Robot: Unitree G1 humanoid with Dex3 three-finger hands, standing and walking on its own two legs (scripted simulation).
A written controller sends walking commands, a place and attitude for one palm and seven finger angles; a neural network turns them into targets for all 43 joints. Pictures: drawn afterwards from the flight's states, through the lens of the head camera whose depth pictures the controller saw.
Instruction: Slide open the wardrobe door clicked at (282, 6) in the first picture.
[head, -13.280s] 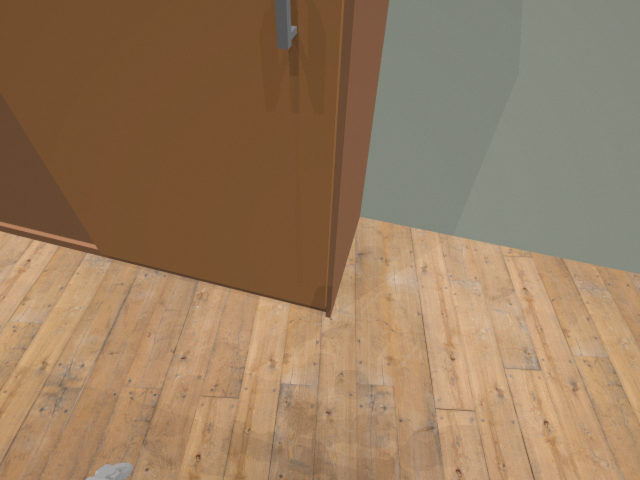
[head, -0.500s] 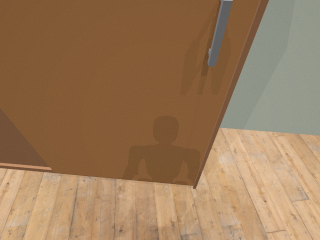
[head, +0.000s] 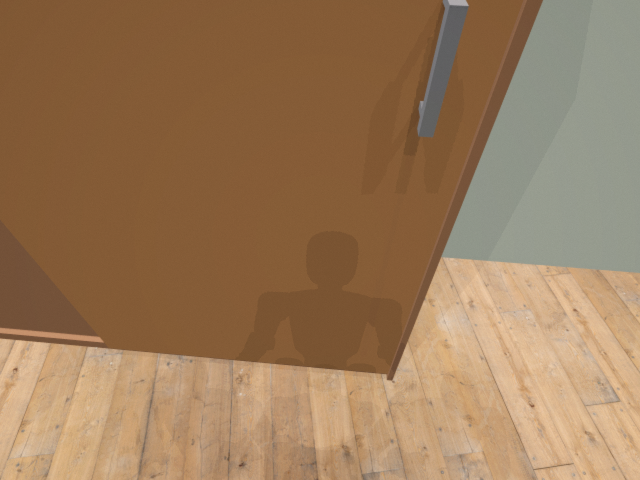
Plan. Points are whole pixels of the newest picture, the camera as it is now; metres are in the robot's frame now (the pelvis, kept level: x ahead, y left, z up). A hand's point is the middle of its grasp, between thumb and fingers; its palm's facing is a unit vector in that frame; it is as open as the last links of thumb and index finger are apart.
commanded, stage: look again from close up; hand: right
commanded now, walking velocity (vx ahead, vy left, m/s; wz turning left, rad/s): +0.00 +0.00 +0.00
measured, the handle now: (437, 67) +0.54 -0.11 +0.26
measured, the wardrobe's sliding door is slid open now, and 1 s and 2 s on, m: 0.00 0.00 0.00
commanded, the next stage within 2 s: shuffle to correct the standing spot in 0.22 s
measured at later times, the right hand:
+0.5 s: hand out of the picture +0.05 -0.21 -0.17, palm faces -0.02 +0.96 -0.27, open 7.4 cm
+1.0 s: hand out of the picture +0.03 -0.15 -0.19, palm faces +0.05 +0.99 -0.14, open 7.4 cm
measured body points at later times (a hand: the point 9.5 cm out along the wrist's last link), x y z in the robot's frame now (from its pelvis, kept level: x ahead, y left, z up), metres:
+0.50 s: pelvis +0.02 +0.00 +0.00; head +0.01 +0.00 +0.45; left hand +0.05 +0.27 -0.15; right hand +0.05 -0.26 -0.15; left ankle +0.01 +0.12 -0.75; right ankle -0.02 -0.11 -0.75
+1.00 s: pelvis +0.09 +0.00 -0.01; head +0.12 -0.01 +0.44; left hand +0.08 +0.22 -0.17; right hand +0.03 -0.20 -0.18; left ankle +0.03 +0.12 -0.74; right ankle +0.04 -0.09 -0.75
